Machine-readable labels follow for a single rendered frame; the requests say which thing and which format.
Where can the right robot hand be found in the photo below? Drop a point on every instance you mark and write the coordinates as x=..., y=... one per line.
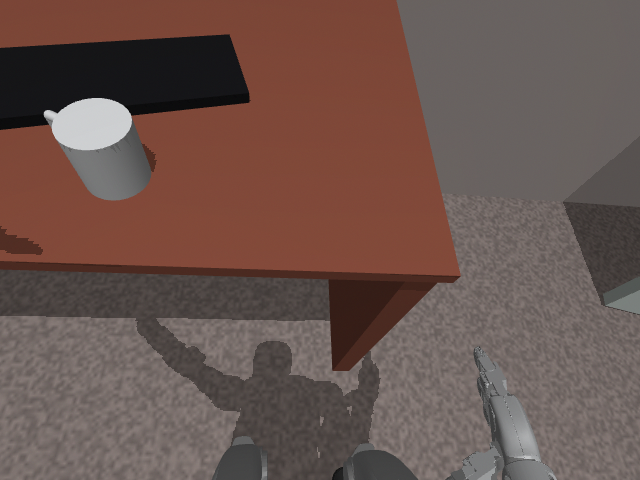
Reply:
x=512, y=436

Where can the desk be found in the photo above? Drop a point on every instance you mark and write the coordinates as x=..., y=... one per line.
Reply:
x=327, y=173

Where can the right robot arm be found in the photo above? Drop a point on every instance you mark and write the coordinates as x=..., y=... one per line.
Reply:
x=527, y=470

